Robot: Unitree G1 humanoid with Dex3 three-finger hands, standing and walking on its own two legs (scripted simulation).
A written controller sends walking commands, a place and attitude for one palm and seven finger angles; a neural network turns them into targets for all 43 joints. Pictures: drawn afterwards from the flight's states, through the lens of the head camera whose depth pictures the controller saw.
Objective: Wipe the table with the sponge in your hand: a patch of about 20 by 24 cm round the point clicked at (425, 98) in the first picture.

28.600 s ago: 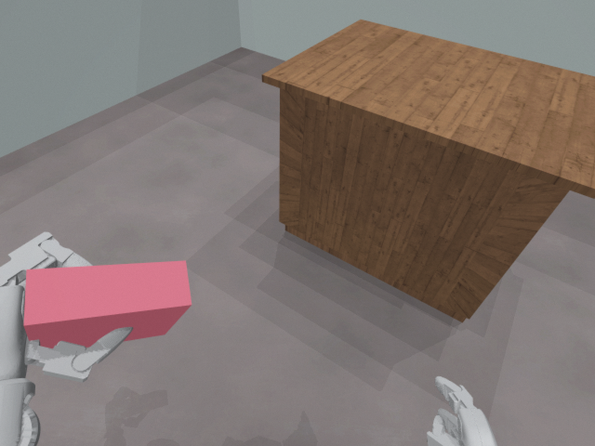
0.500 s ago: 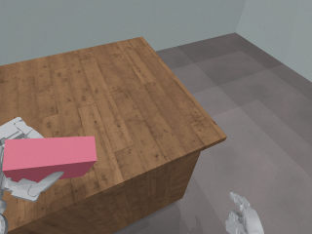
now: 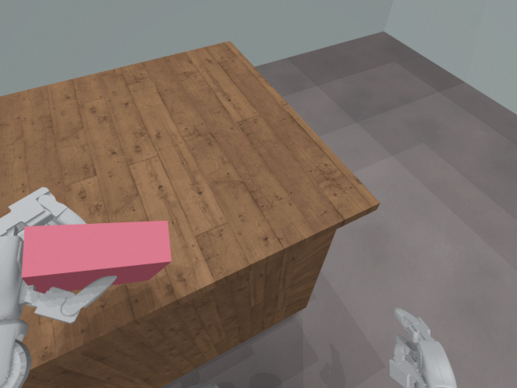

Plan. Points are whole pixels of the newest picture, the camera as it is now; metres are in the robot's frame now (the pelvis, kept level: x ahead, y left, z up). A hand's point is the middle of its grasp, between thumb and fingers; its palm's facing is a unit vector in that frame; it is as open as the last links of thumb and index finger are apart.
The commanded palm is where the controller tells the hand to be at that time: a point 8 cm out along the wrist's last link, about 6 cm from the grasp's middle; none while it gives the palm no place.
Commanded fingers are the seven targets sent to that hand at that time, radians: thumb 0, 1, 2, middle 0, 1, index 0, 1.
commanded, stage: come to a stop and stand still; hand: left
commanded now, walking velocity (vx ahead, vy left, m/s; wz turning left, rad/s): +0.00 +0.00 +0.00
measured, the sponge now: (120, 257) +0.24 +0.18 +0.13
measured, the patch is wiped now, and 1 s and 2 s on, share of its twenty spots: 0.00 0.00 0.00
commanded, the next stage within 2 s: look again from close up in 0.72 s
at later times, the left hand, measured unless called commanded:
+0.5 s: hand out of the picture +0.22 +0.31 +0.17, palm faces +0.35 -0.86 -0.38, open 9.0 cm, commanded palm +0.16 +0.34 +0.19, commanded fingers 0.00 0.10 1.30 -1.20 -1.60 -1.20 -1.60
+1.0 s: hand out of the picture +0.22 +0.30 +0.17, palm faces +0.36 -0.84 -0.41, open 9.0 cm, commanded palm +0.16 +0.33 +0.19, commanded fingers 0.00 0.10 1.30 -1.20 -1.60 -1.20 -1.60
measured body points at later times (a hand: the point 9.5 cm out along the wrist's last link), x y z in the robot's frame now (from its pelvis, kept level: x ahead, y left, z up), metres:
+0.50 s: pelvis +0.00 +0.06 +0.01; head +0.02 +0.09 +0.46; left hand +0.20 +0.35 +0.19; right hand +0.19 -0.14 -0.05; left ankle +0.01 +0.12 -0.73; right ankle +0.02 -0.07 -0.73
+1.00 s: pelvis +0.00 +0.05 +0.01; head +0.03 +0.07 +0.46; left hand +0.19 +0.34 +0.20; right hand +0.18 -0.17 -0.06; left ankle +0.01 +0.12 -0.73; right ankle +0.02 -0.07 -0.73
